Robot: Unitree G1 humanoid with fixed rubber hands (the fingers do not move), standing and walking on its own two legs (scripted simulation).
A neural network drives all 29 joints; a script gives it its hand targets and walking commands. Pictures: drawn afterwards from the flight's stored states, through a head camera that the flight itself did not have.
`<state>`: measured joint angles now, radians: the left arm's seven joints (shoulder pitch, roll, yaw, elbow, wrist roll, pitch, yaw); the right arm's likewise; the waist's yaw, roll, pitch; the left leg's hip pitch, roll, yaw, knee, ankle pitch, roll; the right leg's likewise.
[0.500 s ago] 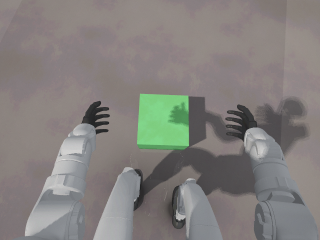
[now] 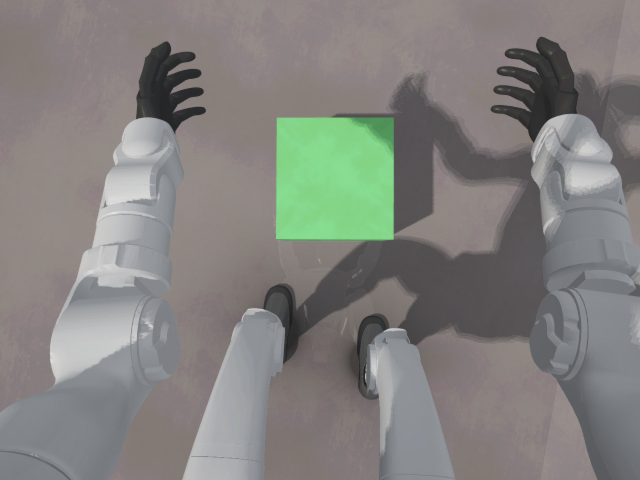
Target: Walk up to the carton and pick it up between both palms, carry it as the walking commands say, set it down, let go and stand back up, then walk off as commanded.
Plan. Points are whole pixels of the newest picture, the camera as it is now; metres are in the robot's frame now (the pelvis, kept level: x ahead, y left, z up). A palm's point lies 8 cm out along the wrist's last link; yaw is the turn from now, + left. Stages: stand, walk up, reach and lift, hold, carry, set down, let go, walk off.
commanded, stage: reach and lift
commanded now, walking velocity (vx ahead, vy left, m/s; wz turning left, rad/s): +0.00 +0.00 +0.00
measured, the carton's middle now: (333, 185) +0.49 +0.02 -0.57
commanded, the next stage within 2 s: none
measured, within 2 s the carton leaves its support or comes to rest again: neither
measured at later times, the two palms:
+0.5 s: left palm (188, 126) +0.49 +0.23 -0.19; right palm (503, 124) +0.53 -0.20 -0.19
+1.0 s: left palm (221, 155) +0.49 +0.22 -0.35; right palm (457, 156) +0.53 -0.19 -0.34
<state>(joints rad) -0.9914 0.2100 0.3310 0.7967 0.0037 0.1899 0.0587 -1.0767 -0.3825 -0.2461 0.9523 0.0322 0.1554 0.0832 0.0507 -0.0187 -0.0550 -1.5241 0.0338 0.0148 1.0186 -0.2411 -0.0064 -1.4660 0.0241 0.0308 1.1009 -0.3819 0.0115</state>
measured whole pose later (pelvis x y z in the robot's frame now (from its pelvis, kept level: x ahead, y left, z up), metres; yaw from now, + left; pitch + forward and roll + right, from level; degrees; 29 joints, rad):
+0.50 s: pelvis -0.01 +0.00 -0.07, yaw +0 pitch +52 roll +0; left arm -1.14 0.25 0.42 0.87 0.03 0.15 0.01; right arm -1.23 -0.36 -0.28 0.97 -0.01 0.16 0.06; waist 0.05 -0.02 -0.11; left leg -1.89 0.03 0.00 1.30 -0.32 -0.02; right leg -1.83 0.04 0.03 1.39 -0.46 0.01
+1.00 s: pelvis -0.04 +0.00 -0.21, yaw +0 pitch +48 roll +0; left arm -1.31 0.32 0.31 0.95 -0.09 0.15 0.10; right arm -1.39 -0.44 -0.17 1.04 0.12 0.16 0.00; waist 0.05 -0.01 0.07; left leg -2.25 0.01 -0.02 1.83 -0.42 -0.02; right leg -2.17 0.04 0.03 1.94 -0.60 0.02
